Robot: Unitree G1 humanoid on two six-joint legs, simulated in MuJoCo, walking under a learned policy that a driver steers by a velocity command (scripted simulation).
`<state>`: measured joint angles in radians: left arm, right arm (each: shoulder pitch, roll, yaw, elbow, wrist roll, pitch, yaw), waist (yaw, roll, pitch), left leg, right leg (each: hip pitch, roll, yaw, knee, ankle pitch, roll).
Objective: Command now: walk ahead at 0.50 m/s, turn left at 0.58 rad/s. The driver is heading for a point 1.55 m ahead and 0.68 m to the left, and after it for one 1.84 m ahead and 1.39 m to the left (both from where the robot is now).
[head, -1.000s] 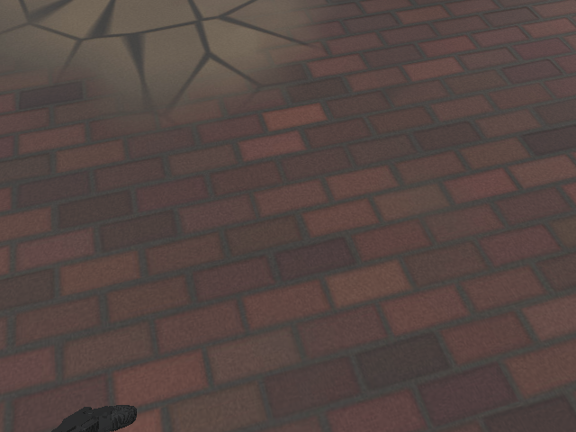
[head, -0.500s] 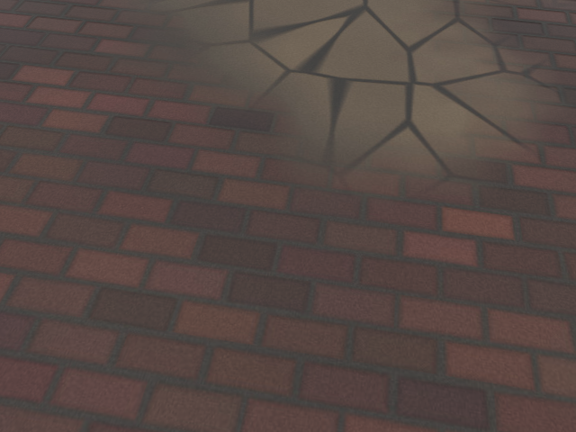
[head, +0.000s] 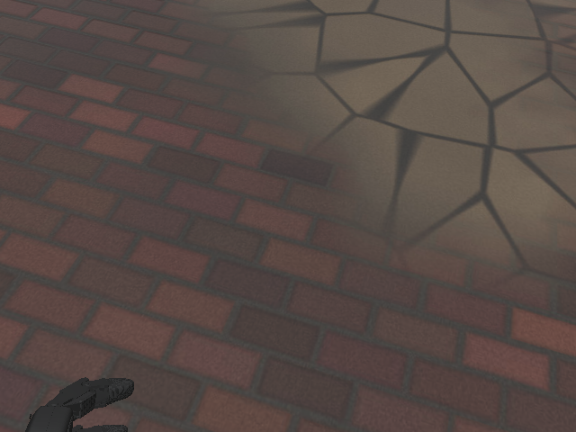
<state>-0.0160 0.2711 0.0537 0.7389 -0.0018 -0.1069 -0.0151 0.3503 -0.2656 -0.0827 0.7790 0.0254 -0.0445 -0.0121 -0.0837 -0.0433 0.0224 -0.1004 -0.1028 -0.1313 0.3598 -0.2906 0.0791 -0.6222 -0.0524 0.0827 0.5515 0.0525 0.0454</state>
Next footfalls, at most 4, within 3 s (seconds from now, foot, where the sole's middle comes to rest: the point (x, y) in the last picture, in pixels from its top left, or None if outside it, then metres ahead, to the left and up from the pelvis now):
0.10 right None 0.25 -0.14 -0.78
0.62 left None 0.44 0.19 -0.78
1.10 right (197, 303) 0.80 0.16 -0.78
1.62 left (57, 280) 0.89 0.53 -0.78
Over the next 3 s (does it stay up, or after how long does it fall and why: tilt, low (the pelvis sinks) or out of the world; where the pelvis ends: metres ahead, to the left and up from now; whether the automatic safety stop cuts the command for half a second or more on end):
stays up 1.46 0.67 0.00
